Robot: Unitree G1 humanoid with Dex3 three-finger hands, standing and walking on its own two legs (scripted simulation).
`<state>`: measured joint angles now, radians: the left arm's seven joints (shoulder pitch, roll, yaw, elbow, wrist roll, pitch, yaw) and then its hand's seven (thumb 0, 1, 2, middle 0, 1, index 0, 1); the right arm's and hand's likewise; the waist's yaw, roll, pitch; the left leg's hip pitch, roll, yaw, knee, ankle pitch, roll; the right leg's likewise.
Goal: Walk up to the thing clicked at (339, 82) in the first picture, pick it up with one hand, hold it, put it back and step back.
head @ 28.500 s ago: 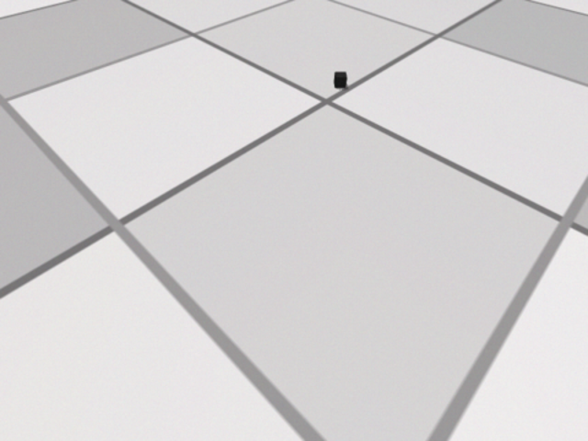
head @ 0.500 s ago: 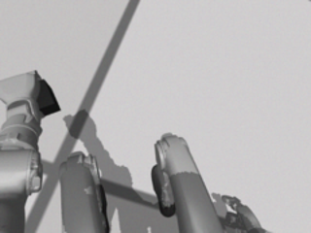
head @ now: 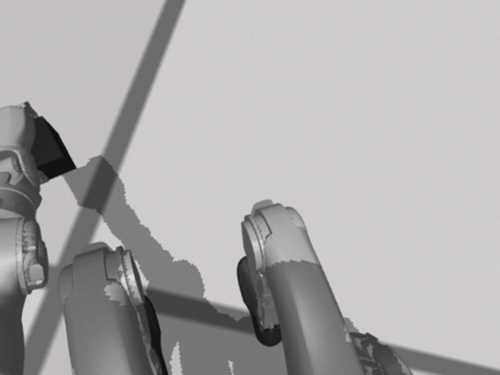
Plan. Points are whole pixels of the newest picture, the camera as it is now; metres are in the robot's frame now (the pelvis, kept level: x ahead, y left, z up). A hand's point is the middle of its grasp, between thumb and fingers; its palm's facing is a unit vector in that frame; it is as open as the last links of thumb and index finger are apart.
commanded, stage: crouch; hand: left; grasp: from above
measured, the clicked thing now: (37, 152) +0.50 +0.24 -0.19
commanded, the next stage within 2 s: lower in 0.16 s
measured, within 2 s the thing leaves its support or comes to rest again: rests again in 1.64 s
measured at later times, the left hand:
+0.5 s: hand (31, 161) +0.49 +0.26 -0.20, palm faces -0.44 -0.15 -0.89, open 10.7 cm
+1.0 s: hand (47, 161) +0.50 +0.25 -0.25, palm faces -0.43 -0.15 -0.89, open 10.7 cm
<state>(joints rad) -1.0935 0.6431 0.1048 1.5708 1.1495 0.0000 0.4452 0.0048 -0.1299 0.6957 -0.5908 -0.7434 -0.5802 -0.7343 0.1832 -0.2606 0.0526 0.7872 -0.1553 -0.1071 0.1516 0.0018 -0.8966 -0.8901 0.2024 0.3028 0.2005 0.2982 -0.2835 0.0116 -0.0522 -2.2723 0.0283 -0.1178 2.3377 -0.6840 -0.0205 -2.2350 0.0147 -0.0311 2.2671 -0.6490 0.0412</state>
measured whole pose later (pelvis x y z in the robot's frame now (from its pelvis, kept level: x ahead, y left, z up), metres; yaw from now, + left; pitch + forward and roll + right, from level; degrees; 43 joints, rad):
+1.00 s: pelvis +0.01 +0.01 -0.04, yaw -4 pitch +33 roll -10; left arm -1.15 0.81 0.15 1.72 1.17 -0.04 0.55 0.00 -0.16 0.71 -0.64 -0.68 -0.63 -0.69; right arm 0.18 -0.30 0.18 0.74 -0.21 -0.18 0.25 0.00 -0.90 -0.89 0.20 0.30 0.20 0.30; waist -0.36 -0.04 0.09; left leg -2.36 0.02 -0.19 2.50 -0.73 -0.02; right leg -2.29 0.04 -0.08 2.38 -0.67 0.06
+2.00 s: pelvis +0.00 +0.02 -0.04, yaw -8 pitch +29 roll -14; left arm -1.19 0.94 0.15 1.82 1.18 -0.03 0.64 0.00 -0.27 0.86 -0.40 -0.79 -0.38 -0.81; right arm 0.17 -0.34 0.27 0.69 -0.25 -0.27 0.31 0.00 -0.90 -0.89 0.20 0.30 0.20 0.30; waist -0.43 -0.10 0.15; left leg -2.35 0.03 -0.24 2.53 -0.72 0.00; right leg -2.25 0.05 -0.13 2.34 -0.64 0.07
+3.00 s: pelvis +0.00 +0.01 -0.03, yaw -7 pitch +32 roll -13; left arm -1.02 0.84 0.12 1.43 1.17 -0.05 0.51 0.00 -0.57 1.03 -0.10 -1.02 -0.09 -1.03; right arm 0.22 -0.33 0.20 0.72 -0.19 -0.22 0.30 0.00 -0.92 -0.90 0.20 0.30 0.20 0.30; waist -0.37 -0.05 0.07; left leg -2.34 0.03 -0.23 2.48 -0.73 -0.02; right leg -2.25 0.04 -0.12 2.32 -0.65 0.05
